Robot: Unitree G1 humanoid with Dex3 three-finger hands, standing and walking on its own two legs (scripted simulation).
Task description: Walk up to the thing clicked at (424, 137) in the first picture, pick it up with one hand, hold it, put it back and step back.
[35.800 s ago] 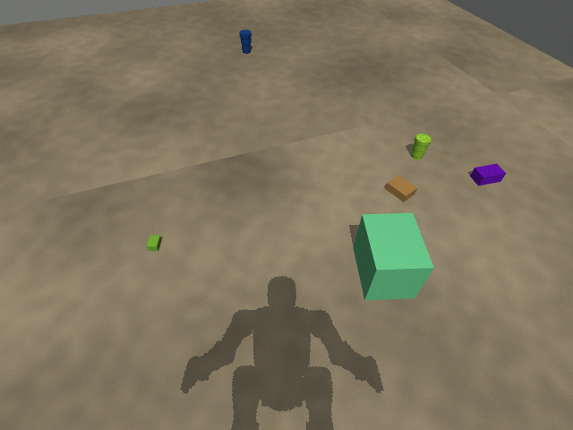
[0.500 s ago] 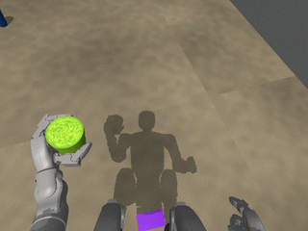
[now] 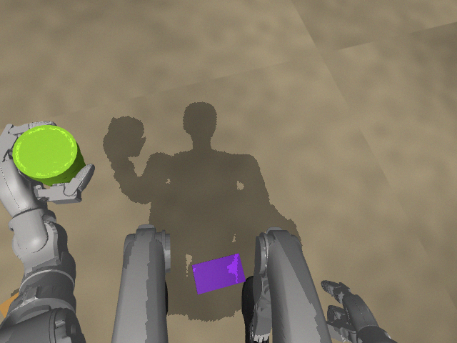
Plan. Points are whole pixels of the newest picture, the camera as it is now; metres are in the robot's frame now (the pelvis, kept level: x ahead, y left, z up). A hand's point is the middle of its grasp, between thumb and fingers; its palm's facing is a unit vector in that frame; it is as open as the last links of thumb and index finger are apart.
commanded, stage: crouch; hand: left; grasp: from the side
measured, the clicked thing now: (59, 164) +0.39 +0.28 -0.05
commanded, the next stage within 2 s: lower in 0.96 s
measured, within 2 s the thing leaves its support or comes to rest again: neither
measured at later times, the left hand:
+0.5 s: hand (79, 184) +0.40 +0.29 -0.18, palm faces +0.41 -0.91 -0.01, open 10.1 cm
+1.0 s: hand (86, 191) +0.40 +0.30 -0.25, palm faces +0.37 -0.93 -0.02, open 10.1 cm
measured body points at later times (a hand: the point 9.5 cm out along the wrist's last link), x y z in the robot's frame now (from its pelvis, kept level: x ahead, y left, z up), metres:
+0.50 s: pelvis -0.02 +0.01 -0.12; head +0.19 +0.07 +0.27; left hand +0.37 +0.34 -0.18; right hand +0.10 -0.26 -0.24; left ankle +0.08 +0.15 -0.43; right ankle +0.08 -0.13 -0.43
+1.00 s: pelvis -0.02 +0.01 -0.16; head +0.20 +0.10 +0.22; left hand +0.37 +0.35 -0.25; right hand +0.12 -0.27 -0.26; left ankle +0.08 +0.15 -0.43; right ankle +0.08 -0.13 -0.43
